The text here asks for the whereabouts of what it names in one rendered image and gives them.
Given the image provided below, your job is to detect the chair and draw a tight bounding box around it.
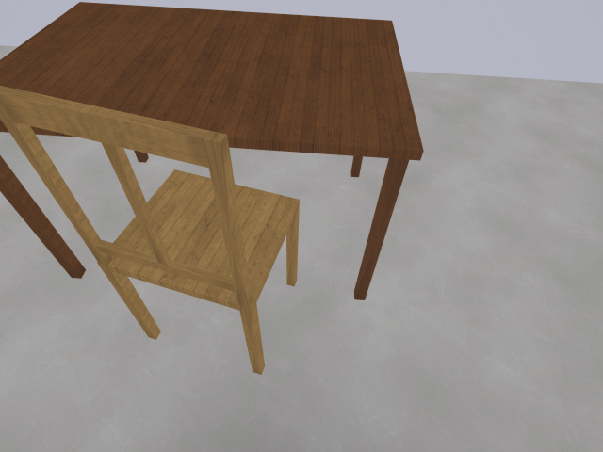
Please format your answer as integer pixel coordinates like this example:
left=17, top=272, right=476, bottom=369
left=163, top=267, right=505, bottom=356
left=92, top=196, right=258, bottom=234
left=0, top=86, right=300, bottom=375

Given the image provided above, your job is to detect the table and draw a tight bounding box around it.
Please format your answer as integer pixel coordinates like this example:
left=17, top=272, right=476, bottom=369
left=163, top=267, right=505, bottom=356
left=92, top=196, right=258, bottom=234
left=0, top=2, right=424, bottom=300

